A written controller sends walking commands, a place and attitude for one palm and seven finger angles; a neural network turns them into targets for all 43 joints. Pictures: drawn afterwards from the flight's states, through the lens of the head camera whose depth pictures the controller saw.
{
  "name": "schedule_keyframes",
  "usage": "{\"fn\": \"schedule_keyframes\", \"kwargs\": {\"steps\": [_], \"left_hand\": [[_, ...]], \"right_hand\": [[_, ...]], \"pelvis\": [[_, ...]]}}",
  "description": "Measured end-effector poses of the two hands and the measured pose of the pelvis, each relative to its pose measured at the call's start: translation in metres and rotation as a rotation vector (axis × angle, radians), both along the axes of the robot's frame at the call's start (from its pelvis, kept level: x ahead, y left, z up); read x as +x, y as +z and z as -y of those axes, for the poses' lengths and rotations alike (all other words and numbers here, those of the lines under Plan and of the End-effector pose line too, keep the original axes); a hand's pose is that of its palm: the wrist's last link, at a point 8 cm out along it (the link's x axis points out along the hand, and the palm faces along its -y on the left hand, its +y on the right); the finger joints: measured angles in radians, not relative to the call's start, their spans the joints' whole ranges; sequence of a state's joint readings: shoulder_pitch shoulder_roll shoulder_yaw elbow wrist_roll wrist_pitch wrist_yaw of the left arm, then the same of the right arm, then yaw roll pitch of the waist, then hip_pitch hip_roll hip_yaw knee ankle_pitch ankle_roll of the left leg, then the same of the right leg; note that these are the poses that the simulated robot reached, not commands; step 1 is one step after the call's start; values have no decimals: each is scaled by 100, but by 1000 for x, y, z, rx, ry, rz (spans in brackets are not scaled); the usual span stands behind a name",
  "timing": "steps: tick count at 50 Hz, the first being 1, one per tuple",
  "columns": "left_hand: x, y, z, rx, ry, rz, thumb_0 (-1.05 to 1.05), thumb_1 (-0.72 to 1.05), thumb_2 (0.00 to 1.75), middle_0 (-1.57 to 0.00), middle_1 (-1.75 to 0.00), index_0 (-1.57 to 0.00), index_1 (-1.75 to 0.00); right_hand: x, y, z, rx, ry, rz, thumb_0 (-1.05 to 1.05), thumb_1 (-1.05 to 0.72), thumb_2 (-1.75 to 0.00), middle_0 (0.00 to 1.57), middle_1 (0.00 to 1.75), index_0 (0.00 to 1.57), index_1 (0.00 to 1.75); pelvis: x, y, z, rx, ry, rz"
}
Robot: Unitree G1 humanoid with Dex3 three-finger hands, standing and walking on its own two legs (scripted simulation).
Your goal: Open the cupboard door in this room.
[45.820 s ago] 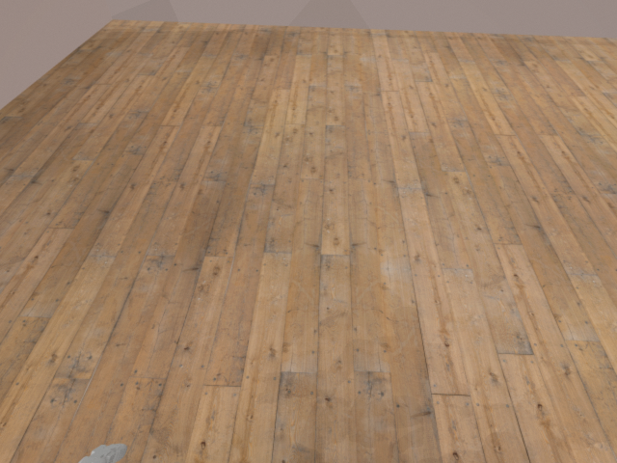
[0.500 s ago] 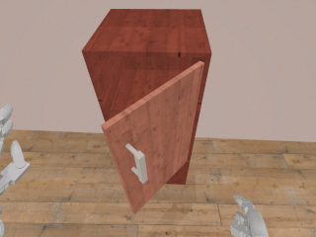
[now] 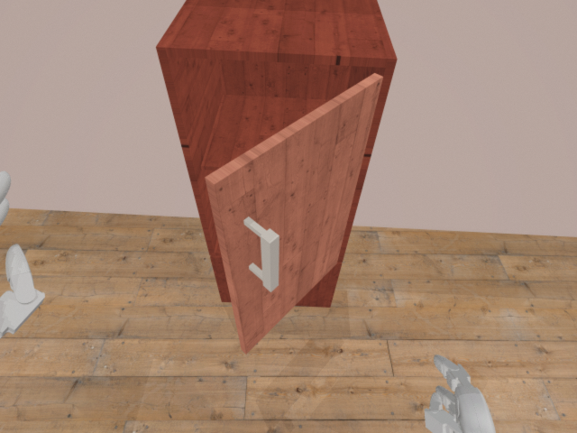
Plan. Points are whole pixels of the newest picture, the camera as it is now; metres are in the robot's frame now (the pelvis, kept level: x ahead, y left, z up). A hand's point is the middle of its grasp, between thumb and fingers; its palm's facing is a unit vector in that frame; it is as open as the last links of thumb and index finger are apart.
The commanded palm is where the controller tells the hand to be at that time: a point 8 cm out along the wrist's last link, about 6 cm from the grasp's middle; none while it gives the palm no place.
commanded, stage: step back with the hand held close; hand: left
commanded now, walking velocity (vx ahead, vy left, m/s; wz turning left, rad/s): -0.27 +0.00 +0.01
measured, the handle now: (261, 255) +0.37 +0.08 +0.01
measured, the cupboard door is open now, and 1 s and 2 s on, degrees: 49 49 49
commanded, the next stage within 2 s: stop stepping back and stand still in 0.62 s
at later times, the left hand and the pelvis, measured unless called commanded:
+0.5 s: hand (39, 366) +0.14 +0.22 +0.17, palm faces +0.31 -0.78 -0.54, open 7.4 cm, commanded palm +0.07 +0.28 +0.19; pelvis -0.06 -0.02 +0.01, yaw +0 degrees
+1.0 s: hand out of the picture -0.01 +0.25 +0.17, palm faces +0.45 -0.76 -0.46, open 7.4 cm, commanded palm -0.08 +0.29 +0.19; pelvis -0.19 -0.02 +0.01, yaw +4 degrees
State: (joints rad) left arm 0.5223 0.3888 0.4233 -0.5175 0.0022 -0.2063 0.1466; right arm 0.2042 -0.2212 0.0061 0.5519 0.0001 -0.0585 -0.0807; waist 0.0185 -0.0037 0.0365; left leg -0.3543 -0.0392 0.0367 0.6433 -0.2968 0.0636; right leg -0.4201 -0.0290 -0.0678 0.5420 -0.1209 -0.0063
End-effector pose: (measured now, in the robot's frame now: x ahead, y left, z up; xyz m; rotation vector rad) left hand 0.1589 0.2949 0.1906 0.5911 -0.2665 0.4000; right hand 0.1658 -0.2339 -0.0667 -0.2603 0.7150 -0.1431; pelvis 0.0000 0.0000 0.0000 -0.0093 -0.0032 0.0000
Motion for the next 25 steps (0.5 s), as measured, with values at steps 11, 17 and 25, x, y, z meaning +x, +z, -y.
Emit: {"fn": "schedule_keyframes", "kwargs": {"steps": [11,17,25], "left_hand": [[-15,9,-15,47,9,41,1,88,90,-22,-30,-21,-31],[-20,4,-3,16,-11,-13,1,89,90,-21,-30,-21,-31],[-55,5,32,27,-105,-83,1,88,90,-22,-30,-21,-31]], "right_hand": [[-27,0,-8,-28,-3,-60,1,-90,-89,20,30,20,30],[-18,1,-11,7,55,-40,1,-90,-89,20,30,20,30],[-27,13,5,51,37,56,1,-90,-89,20,30,20,30]], "pelvis": [[-7,4,-5,-25,45,-27],[-27,8,4,-2,5,-41],[-64,6,21,0,5,-33]]}}
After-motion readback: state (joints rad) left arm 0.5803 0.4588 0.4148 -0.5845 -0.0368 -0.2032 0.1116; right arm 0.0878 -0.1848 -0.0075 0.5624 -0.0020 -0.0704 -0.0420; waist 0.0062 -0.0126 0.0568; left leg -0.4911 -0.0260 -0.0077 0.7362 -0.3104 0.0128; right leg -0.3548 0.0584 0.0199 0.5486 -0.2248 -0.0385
